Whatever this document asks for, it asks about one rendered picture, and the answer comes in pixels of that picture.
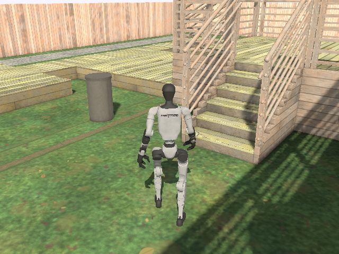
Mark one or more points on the robot left hand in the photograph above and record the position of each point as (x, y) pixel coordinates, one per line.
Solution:
(140, 161)

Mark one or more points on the right robot thigh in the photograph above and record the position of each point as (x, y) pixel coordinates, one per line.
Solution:
(182, 157)

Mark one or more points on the left robot upper arm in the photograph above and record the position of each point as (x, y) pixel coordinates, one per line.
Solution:
(150, 121)

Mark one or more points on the right robot forearm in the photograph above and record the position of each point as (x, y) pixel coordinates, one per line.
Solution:
(192, 136)

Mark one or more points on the humanoid robot torso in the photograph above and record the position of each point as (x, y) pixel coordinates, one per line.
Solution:
(169, 127)

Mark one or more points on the right robot upper arm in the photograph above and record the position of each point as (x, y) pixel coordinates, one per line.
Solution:
(188, 119)

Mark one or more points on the robot right hand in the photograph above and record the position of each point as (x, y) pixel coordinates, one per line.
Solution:
(189, 142)

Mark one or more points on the left robot forearm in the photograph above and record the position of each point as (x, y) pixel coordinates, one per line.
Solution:
(144, 144)

